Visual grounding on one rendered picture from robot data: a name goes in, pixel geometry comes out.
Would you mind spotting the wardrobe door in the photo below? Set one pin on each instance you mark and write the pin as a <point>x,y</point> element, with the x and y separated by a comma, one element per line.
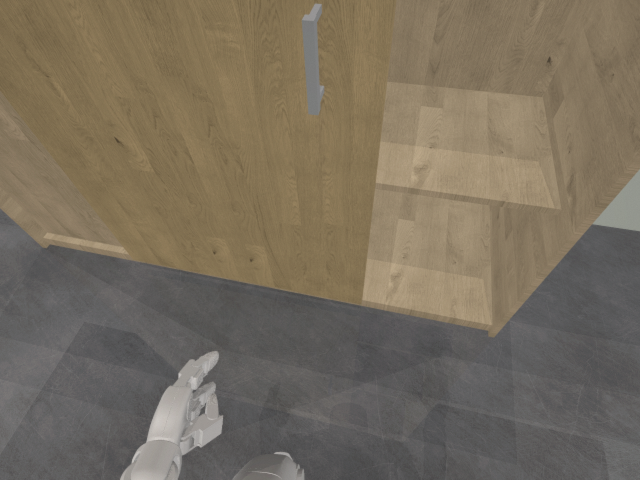
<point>185,126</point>
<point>33,179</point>

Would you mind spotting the handle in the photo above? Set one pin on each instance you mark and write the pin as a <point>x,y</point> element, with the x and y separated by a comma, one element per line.
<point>310,41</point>

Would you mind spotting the robot left forearm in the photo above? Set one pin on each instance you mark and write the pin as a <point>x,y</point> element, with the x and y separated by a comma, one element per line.
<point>155,460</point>

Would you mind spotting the left robot thigh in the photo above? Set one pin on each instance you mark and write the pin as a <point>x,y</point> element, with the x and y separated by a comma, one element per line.
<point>270,467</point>

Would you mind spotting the robot left hand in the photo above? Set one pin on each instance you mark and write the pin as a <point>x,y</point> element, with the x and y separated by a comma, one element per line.
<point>177,419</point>

